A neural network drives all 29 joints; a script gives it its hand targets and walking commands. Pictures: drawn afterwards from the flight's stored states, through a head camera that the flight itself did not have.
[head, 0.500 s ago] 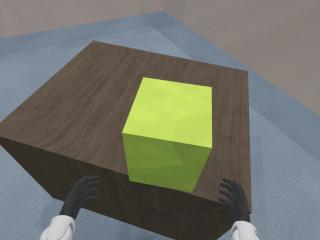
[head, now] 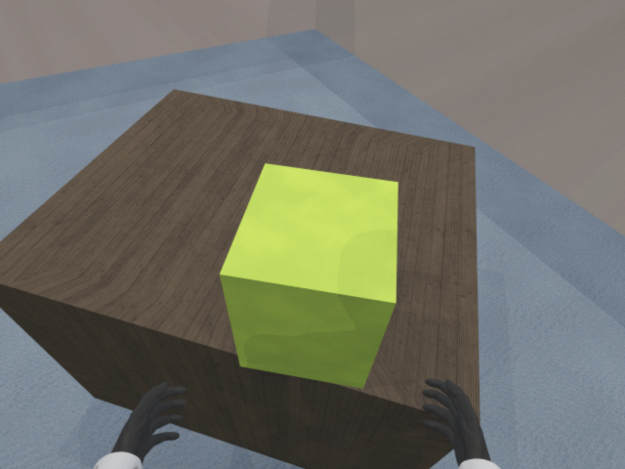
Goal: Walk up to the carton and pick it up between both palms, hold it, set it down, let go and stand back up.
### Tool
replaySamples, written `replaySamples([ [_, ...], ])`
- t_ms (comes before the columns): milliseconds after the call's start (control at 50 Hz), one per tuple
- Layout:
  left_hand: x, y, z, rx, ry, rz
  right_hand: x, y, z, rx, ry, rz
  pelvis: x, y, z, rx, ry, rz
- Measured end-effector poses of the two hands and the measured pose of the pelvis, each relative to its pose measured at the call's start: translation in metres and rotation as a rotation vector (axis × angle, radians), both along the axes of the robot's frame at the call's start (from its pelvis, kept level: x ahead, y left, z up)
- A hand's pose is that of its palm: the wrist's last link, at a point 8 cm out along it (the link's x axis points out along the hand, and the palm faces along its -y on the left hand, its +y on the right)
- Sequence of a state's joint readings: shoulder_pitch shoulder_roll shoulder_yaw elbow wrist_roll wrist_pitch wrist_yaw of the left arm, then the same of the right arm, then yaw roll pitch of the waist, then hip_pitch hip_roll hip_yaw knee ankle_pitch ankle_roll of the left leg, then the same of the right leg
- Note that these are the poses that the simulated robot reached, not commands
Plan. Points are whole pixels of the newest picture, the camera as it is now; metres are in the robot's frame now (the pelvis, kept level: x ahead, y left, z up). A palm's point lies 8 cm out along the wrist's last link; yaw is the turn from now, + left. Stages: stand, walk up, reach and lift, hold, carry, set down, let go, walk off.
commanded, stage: set down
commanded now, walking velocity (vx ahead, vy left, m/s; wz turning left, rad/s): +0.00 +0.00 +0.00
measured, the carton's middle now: (315, 278) +0.39 +0.02 +0.00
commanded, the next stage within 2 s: let go in 0.40 s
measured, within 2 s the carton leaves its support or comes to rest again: neither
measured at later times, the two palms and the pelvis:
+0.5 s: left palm out of the picture +0.13 +0.22 -0.09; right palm (472, 443) +0.18 -0.19 -0.06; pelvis -0.01 +0.00 +0.00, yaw +0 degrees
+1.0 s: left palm out of the picture +0.12 +0.23 -0.09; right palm (473, 443) +0.18 -0.19 -0.06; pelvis -0.01 +0.01 +0.00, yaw +1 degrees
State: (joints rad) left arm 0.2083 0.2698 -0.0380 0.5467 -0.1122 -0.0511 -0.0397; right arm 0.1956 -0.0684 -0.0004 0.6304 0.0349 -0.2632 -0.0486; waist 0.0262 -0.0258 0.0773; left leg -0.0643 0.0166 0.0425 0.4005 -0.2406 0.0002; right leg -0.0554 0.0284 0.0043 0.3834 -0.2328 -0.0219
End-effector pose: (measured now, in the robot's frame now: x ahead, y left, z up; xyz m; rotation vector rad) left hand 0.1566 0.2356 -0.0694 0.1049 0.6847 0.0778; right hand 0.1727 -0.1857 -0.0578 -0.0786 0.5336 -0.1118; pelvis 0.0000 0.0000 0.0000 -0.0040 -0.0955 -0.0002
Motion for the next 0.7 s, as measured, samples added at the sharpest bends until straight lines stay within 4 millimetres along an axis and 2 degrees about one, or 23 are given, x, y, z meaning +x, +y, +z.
replaySamples([
  [480,-0.021,-0.013,-0.02,0.055,0.191,0.021,0.005,-0.005,0.002,-0.038,0.031,0.105,-0.009,0.0,0.0,-0.003,-0.029,0.004],
  [700,-0.024,-0.021,-0.019,0.052,0.179,0.008,0.005,-0.006,0.002,-0.045,0.024,0.109,-0.014,0.001,-0.001,-0.002,-0.047,0.005],
])
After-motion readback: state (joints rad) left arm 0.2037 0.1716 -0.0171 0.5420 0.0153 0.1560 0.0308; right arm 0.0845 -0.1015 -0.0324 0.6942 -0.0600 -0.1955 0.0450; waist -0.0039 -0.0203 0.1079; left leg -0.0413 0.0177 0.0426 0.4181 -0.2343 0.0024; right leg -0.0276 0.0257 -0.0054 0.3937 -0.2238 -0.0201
